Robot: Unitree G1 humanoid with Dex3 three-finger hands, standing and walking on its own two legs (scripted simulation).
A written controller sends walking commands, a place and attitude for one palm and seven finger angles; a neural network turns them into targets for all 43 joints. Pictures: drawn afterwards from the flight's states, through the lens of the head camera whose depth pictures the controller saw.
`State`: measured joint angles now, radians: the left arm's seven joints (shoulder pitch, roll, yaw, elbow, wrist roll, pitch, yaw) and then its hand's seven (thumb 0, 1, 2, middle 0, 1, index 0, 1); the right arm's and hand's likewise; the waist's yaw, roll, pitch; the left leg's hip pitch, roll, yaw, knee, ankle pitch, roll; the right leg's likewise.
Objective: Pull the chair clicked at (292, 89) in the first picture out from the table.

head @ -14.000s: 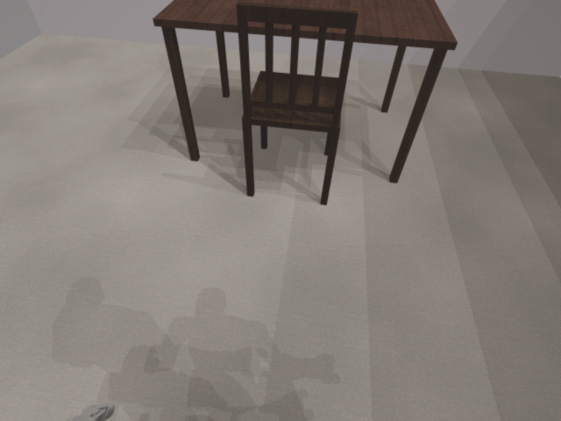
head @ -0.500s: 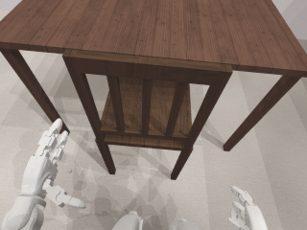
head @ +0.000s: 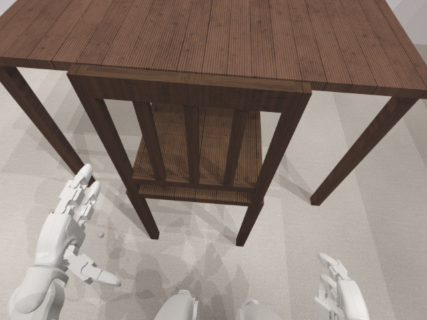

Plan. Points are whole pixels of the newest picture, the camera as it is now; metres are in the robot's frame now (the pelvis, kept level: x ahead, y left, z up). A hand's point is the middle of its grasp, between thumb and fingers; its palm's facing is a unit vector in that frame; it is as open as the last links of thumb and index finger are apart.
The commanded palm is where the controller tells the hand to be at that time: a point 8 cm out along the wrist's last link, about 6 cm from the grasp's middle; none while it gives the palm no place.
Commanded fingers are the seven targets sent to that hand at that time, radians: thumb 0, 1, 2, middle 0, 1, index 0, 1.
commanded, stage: aim the fingers beside a spindle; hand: left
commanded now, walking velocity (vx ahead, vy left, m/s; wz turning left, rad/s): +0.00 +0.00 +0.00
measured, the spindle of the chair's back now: (193, 148) +0.46 +0.08 -0.01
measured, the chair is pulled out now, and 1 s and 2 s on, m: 0.00 0.00 0.00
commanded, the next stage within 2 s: none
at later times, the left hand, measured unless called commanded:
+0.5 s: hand (121, 219) +0.28 +0.19 +0.02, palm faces -0.02 -1.00 -0.04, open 16.9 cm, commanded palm +0.26 +0.24 +0.02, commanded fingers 0.00 -0.50 0.30 -0.06 -0.08 -0.06 -0.08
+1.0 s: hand (135, 214) +0.30 +0.17 +0.00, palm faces -0.04 -1.00 -0.03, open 16.9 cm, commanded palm +0.28 +0.22 +0.00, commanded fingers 0.00 -0.50 0.30 -0.06 -0.08 -0.06 -0.08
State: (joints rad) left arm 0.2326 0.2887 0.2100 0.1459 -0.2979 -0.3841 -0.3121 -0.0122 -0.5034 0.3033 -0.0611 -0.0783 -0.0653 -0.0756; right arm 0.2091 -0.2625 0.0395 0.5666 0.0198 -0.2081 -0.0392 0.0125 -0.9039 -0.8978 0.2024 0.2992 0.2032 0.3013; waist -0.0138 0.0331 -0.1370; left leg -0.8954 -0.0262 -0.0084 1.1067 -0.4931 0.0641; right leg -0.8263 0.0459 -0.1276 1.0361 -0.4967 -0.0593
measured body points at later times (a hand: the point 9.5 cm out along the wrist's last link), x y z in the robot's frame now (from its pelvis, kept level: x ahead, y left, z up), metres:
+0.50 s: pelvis +0.00 -0.01 -0.01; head +0.09 +0.00 +0.43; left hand +0.28 +0.24 +0.02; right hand +0.17 -0.25 -0.10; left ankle +0.02 +0.07 -0.66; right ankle +0.01 -0.09 -0.66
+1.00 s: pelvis -0.01 +0.00 -0.03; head +0.09 +0.01 +0.41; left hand +0.30 +0.22 +0.00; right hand +0.16 -0.25 -0.12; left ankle +0.02 +0.07 -0.66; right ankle +0.01 -0.09 -0.66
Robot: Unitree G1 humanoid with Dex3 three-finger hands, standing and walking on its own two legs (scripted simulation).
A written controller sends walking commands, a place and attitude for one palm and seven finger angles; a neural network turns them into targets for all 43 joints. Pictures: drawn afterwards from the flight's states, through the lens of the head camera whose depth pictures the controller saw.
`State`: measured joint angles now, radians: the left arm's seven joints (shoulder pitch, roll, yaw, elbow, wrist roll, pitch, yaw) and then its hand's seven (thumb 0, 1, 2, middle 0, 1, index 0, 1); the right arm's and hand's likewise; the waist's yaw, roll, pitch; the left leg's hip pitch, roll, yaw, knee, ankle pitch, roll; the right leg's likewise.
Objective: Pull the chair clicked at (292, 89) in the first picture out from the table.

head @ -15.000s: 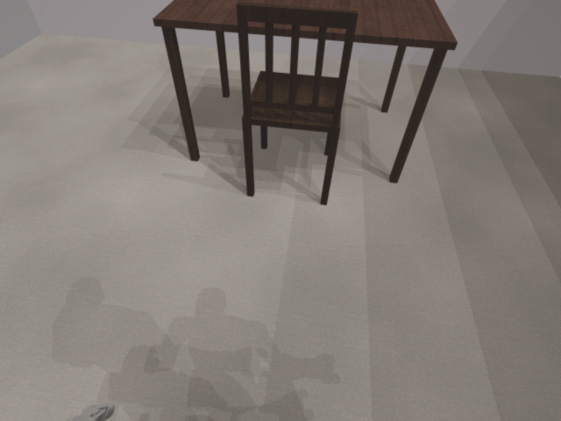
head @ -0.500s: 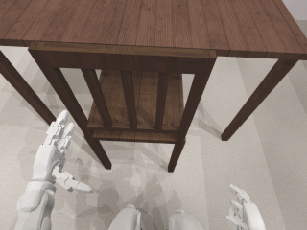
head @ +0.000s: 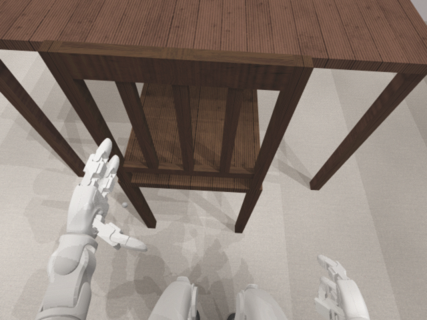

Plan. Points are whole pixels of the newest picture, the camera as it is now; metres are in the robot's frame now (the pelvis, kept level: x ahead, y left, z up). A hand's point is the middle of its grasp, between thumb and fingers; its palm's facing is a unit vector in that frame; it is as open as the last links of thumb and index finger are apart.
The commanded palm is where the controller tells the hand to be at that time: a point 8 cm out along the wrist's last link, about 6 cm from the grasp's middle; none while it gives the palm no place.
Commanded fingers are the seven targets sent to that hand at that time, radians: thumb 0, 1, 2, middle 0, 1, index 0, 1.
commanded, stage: aim the fingers beside a spindle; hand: left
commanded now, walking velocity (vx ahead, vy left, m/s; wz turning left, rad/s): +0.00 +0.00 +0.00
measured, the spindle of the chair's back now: (185, 133) +0.47 +0.09 +0.02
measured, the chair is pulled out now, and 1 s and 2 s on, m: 0.00 0.00 0.00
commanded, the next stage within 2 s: none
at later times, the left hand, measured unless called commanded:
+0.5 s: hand (131, 209) +0.30 +0.16 +0.02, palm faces -0.01 -1.00 -0.03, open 16.9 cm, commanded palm +0.29 +0.21 +0.02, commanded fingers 0.00 -0.50 0.30 -0.06 -0.08 -0.06 -0.08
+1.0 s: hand (134, 209) +0.30 +0.16 +0.02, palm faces -0.02 -1.00 -0.04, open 16.9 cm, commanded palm +0.28 +0.21 +0.02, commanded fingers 0.00 -0.50 0.30 -0.06 -0.08 -0.06 -0.08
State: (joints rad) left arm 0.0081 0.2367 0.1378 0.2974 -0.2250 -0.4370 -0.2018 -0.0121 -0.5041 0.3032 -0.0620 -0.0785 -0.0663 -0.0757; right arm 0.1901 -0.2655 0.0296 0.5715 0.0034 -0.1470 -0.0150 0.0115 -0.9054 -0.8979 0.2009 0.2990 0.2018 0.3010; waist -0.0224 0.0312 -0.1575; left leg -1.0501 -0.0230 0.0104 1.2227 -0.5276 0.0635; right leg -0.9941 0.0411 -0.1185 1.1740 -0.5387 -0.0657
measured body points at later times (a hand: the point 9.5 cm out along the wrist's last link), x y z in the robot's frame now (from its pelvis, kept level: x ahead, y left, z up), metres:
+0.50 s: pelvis +0.00 +0.00 +0.00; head +0.10 +0.01 +0.44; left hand +0.30 +0.22 +0.02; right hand +0.17 -0.24 -0.10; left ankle +0.03 +0.08 -0.64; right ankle +0.01 -0.09 -0.64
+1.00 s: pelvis +0.00 +0.00 +0.00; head +0.10 +0.00 +0.43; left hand +0.30 +0.21 +0.02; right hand +0.17 -0.25 -0.10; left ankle +0.03 +0.08 -0.64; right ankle +0.01 -0.09 -0.64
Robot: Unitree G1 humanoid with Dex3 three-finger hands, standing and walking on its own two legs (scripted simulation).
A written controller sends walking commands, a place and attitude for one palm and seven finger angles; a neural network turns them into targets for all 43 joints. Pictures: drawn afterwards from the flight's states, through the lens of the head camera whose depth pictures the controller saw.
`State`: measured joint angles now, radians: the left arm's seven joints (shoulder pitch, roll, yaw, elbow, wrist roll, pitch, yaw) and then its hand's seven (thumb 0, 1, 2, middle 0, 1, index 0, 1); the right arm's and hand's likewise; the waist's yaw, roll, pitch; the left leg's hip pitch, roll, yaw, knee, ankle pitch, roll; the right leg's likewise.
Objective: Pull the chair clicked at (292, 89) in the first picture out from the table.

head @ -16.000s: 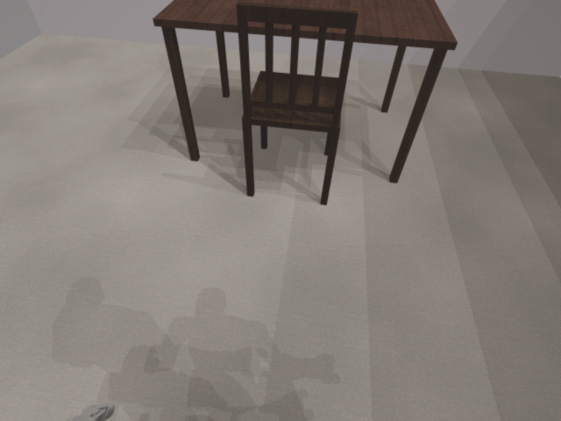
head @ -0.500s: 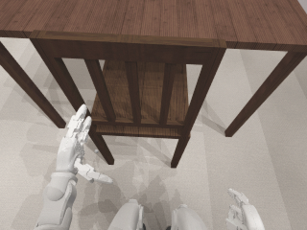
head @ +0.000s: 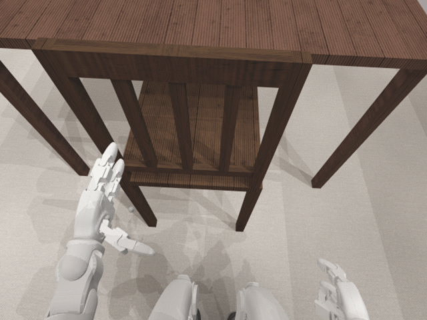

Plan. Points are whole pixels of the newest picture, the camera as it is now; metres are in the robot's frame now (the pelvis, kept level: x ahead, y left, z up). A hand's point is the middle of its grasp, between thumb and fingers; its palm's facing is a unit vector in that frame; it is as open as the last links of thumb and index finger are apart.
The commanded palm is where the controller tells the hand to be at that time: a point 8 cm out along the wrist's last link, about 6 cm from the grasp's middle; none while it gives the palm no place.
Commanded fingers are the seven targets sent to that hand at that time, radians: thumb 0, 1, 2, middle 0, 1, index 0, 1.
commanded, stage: aim the fingers beside a spindle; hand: left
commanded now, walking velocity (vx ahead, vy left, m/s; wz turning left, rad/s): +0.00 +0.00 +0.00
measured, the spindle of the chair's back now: (183, 131) +0.47 +0.09 +0.02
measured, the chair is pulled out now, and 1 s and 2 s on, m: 0.00 0.00 0.00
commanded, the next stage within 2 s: none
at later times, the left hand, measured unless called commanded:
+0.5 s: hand (126, 201) +0.31 +0.17 +0.03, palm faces -0.01 -1.00 -0.04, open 16.9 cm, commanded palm +0.29 +0.22 +0.02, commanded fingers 0.00 -0.50 0.30 -0.06 -0.08 -0.06 -0.08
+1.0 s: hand (139, 211) +0.30 +0.15 +0.02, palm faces -0.07 -1.00 -0.02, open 16.9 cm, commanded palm +0.30 +0.22 +0.02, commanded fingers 0.00 -0.50 0.30 -0.06 -0.08 -0.06 -0.08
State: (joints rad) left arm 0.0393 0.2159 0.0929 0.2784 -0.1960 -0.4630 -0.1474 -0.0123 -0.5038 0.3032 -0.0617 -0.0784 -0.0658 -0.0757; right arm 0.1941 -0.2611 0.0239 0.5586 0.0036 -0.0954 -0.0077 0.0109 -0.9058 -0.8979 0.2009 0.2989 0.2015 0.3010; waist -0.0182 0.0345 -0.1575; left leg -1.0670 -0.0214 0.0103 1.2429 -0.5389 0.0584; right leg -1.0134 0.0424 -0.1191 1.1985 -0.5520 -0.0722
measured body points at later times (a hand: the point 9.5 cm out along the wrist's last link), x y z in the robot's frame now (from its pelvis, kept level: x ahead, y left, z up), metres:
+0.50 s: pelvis +0.00 +0.00 +0.00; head +0.10 +0.00 +0.44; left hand +0.31 +0.23 +0.03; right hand +0.17 -0.24 -0.10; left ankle +0.03 +0.08 -0.63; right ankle +0.01 -0.08 -0.63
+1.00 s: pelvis +0.00 +0.00 +0.00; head +0.11 +0.01 +0.44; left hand +0.30 +0.20 +0.02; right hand +0.17 -0.24 -0.10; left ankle +0.03 +0.08 -0.63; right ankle +0.01 -0.08 -0.63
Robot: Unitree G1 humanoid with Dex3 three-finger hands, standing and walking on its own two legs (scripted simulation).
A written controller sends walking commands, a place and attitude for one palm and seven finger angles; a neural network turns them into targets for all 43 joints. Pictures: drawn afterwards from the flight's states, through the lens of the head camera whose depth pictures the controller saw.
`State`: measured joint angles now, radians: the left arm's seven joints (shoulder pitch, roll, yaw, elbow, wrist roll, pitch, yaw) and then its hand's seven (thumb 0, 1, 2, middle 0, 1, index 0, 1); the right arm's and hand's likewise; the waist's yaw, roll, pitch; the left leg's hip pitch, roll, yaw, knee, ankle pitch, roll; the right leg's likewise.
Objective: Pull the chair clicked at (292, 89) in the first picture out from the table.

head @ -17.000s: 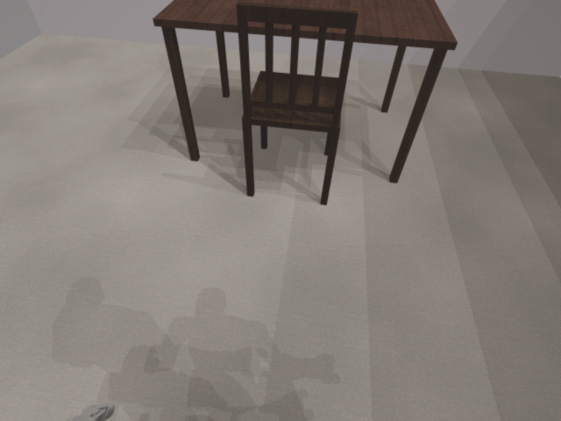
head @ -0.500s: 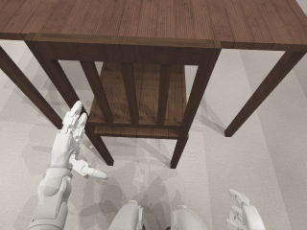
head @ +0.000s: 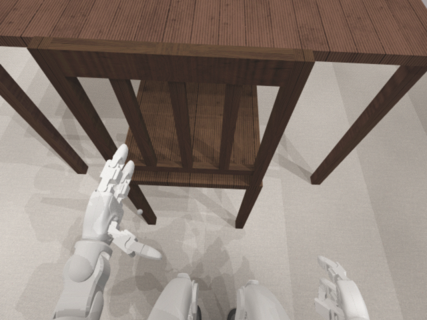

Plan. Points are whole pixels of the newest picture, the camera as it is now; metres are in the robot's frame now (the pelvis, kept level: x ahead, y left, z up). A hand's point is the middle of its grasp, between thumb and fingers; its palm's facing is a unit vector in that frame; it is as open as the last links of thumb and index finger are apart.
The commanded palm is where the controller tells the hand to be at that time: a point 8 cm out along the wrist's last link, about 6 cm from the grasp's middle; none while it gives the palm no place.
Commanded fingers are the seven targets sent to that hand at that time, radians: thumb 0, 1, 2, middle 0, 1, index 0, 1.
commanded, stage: aim the fingers beside a spindle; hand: left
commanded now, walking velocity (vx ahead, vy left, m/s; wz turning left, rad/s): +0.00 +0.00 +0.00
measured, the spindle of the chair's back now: (183, 130) +0.47 +0.09 +0.02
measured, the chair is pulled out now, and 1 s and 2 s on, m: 0.00 0.00 0.00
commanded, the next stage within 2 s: push the fingers through the gap in 1.10 s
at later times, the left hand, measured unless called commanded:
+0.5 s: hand (124, 194) +0.33 +0.18 +0.02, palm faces +0.06 -1.00 -0.07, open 16.9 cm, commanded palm +0.29 +0.21 +0.01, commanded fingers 0.00 -0.50 0.30 -0.06 -0.08 -0.06 -0.08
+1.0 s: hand (139, 212) +0.29 +0.14 +0.02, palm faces -0.08 -1.00 -0.01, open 16.9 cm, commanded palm +0.29 +0.22 +0.02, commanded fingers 0.00 -0.50 0.30 -0.06 -0.08 -0.06 -0.08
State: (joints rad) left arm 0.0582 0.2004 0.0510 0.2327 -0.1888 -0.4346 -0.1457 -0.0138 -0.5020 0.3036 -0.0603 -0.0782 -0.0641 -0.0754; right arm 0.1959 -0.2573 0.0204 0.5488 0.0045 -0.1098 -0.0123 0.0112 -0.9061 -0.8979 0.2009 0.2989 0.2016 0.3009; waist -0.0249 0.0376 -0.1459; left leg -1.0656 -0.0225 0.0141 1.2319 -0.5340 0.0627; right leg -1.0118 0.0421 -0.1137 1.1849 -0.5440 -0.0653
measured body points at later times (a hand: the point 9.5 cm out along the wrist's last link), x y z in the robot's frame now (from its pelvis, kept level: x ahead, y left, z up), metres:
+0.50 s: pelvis +0.00 -0.01 +0.00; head +0.10 +0.00 +0.43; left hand +0.32 +0.23 +0.02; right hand +0.17 -0.24 -0.11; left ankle +0.02 +0.08 -0.63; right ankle +0.01 -0.09 -0.63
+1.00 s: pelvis +0.00 +0.00 +0.00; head +0.11 +0.00 +0.44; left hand +0.29 +0.20 +0.03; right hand +0.17 -0.25 -0.10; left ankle +0.02 +0.08 -0.63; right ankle +0.01 -0.09 -0.63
